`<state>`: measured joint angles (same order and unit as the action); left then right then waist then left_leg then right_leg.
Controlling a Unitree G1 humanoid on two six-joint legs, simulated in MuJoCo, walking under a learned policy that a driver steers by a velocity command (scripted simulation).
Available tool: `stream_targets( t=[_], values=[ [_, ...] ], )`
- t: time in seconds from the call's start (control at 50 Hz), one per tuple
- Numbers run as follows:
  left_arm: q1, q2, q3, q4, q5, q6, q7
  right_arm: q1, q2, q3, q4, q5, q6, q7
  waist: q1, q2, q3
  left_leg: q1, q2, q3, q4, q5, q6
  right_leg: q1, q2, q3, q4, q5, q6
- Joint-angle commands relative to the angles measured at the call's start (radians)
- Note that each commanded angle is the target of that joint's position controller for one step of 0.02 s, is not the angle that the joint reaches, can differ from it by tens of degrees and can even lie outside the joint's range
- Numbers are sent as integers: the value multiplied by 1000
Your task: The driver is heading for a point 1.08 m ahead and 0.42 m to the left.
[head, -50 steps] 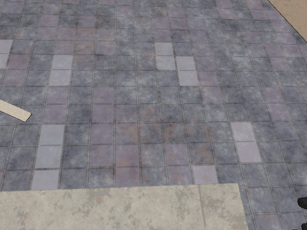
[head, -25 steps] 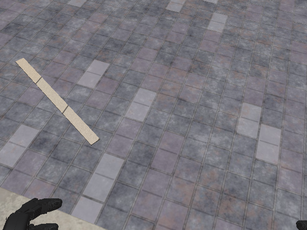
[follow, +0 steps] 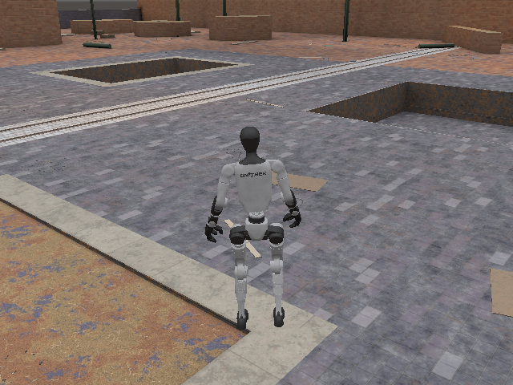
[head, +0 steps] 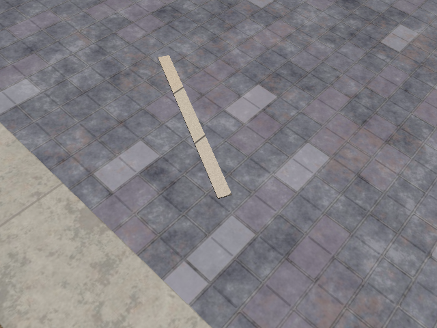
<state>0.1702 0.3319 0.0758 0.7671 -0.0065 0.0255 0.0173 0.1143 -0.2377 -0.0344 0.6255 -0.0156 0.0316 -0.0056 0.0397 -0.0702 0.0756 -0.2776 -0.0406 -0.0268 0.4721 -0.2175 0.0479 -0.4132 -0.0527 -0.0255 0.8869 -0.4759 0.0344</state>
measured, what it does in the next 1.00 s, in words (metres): walks ahead, turning left: right foot, then left foot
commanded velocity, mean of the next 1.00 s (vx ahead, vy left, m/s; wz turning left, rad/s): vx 0.61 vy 0.00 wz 0.63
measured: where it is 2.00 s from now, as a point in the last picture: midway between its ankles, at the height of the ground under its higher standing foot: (58, 119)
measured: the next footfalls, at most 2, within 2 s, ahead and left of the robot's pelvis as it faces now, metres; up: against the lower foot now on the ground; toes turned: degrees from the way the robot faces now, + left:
right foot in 0.30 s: +0.04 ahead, -0.13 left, +0.00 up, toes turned +5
left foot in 0.76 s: +0.37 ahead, +0.19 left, +0.00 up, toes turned +34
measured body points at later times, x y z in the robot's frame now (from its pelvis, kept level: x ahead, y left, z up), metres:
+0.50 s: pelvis +0.08 -0.01 +0.00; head +0.10 -0.02 +0.45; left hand +0.04 +0.28 -0.11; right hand +0.29 -0.24 -0.11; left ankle +0.10 +0.14 -0.65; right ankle +0.00 -0.13 -0.74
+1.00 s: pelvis +0.40 +0.20 -0.01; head +0.42 +0.21 +0.44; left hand +0.39 +0.50 -0.10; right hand +0.60 -0.01 -0.14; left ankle +0.33 +0.17 -0.74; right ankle +0.58 +0.10 -0.66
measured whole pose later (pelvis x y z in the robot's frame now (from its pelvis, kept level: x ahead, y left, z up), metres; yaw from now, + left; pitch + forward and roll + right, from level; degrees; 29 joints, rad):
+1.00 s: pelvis +0.40 +0.20 -0.01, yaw +38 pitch +0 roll +2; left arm 0.16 0.26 0.00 0.67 0.05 -0.05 -0.03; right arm 0.39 -0.31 -0.06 0.84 -0.02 -0.06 0.01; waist -0.01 -0.01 0.03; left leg -0.07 -0.22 -0.02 0.37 -0.27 0.19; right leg -0.69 -0.19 0.04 1.12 -0.24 0.02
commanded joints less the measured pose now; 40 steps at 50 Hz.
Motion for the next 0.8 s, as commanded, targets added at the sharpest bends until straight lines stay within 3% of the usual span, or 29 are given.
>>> stream_targets(
  t=[0.02, 0.1, 0.14, 0.16, 0.2, 0.22, 0.24, 0.28, 0.3, 0.32, 0.34, 0.36, 0.38, 0.4, 0.42, 0.46, 0.5, 0.6, 0.64, 0.66, 0.7, 0.72, 0.74, 0.76, 0.78, 0.8],
  values=[
    [-34, 88, 25, -56, 9, -6, 10, -27, -141, -37, -39, 7, -39, -14, -36, 178, -163, 199, 256, -227, -126, 381, 172, -134, -18, 59, 174, 27, 30],
    [-15, 44, 9, -40, 2, 1, 10, -54, -110, -26, -9, 3, -35, -12, -25, 200, -139, 140, 211, -183, -124, 379, 173, -41, -10, 43, 44, 83, 56],
    [-46, 27, -3, -45, 6, 1, 8, -48, -124, -30, 9, 3, -31, -10, -42, 198, -129, 129, 216, -199, -117, 353, 178, 16, -7, 34, -70, 62, 51],
    [-74, 36, -2, -57, 6, 0, 9, -30, -165, -44, 17, 6, -26, -9, -58, 208, -111, 120, 222, -237, -114, 358, 190, 21, 12, 25, -96, 38, 47],
    [-73, 63, 4, -69, -5, -11, 3, 37, -217, -65, 36, 33, -19, -8, -76, 214, -122, 117, 227, -355, -193, -163, 208, 17, 46, 13, -142, 4, 21],
    [-67, 73, 9, -70, -14, -22, -4, 39, -219, -66, 37, 43, -22, -7, -66, 232, -95, 83, 239, -434, -233, -364, 209, 20, 54, 24, -183, -19, -2],
    [-50, 76, 11, -64, -19, -37, -11, 20, -212, -64, 34, 49, -27, -7, -43, 230, -68, 32, 243, -482, -259, -445, 203, 61, 57, 35, -242, -20, -27],
    [95, 66, 18, -2, -15, -72, -17, -73, -188, -60, 11, 64, -29, -14, 58, 188, -51, -149, 165, -436, -230, -433, 141, 331, 46, 23, -492, 181, -78],
    [255, 91, 31, 60, -3, -84, -10, -127, -144, -53, -11, 65, -34, -18, 125, 137, -84, -354, 84, -339, -80, -395, 64, 605, -18, 64, -551, 225, -100],
    [356, 147, 45, 85, 11, -89, 1, -107, -39, -31, -22, 71, -44, -12, 133, -78, -161, -525, -34, -126, 300, -329, -17, 778, -238, 319, -604, -41, -137],
    [247, 171, 50, 37, 26, -101, -2, -134, -88, -39, -70, 69, -60, -10, 96, -132, -75, -668, 23, -115, 435, -261, -23, 621, -369, 568, -700, -297, -227],
    [140, 113, 35, -9, 22, -114, 6, -108, -136, -52, -60, 67, -69, -3, 59, -98, -11, -693, 68, -127, 540, -181, -26, 562, -356, 544, -735, -307, -227],
    [94, 78, 25, -21, 16, -120, 12, -57, -147, -61, -37, 67, -73, 5, 27, -96, 10, -708, 84, -116, 597, -123, -32, 550, -321, 460, -743, -228, -193],
    [112, 97, 19, -19, 61, -91, 2, -80, -171, -67, -18, -63, -51, 46, 20, 24, 19, -620, 55, -90, 611, -59, -33, 440, -295, 354, -782, -210, -154],
    [118, 100, 21, -19, 59, -87, 1, -59, -148, -68, -17, -63, -35, 75, 8, -12, 37, -606, 56, -61, 664, -17, -36, 411, -259, 254, -790, -120, -136],
    [145, 80, 17, -18, 42, -93, -8, -24, -126, -60, -1, -32, -20, 105, 3, -37, 24, -588, 74, -35, 720, 52, -33, 392, -216, 103, -788, 1, -107],
    [205, 60, 11, 1, 40, -102, -13, -60, -124, -56, -9, -22, -16, 110, 20, -25, 34, -628, 85, -25, 743, 86, -23, 420, -215, 26, -781, 73, -97],
    [313, 49, 1, 51, 50, -114, -7, -215, -106, -30, -58, -28, -21, 123, 57, -21, 128, -666, 99, 93, 554, 108, 23, 476, -210, -137, -824, 238, -95],
    [352, 55, -2, 81, 49, -112, 0, -275, -85, -13, -83, -26, -23, 129, 64, -24, 147, -633, 95, 163, 454, 63, 62, 525, -214, -200, -813, 445, -88],
    [348, 62, -5, 90, 49, -111, 2, -273, -77, -6, -87, -25, -23, 126, 45, -22, 140, -569, 76, 197, 394, 32, 92, 538, -207, -249, -774, 672, -79],
    [339, 107, -1, 96, 42, -101, 12, -202, -81, -4, -72, -18, -23, 106, -24, -55, 50, -348, -21, 279, 328, -25, 144, 555, -219, -298, -616, 1362, -71],
    [320, 149, 7, 94, 43, -87, 17, -86, -112, -16, -44, -14, -26, 95, -97, -80, -25, -219, -61, 276, 326, -74, 165, 566, -241, -299, -457, 1576, -75],
    [289, 187, 17, 80, 44, -74, 18, 90, -155, -38, 3, -6, -31, 83, -182, -100, -121, -31, -95, 254, 324, -137, 190, 524, -267, -283, -242, 1657, -96],
    [244, 197, 19, 57, 38, -70, 10, 308, -211, -70, 70, -10, -39, 65, -278, -79, -222, 275, -112, 180, 235, -139, 225, 351, -268, -257, 46, 1513, -100],
    [248, 125, 7, 49, 54, -76, -4, 341, -271, -100, 110, -5, -37, 42, -244, 50, -242, 515, -3, -32, 155, -245, 236, 68, -165, -227, 346, 666, -80],
    [207, 36, -15, -75, 33, -94, -22, 260, -380, -122, 76, -12, -20, 38, -147, 281, -297, 706, 248, -631, -45, -460, 383, -339, 45, -135, 700, 3, -12]
  ],
)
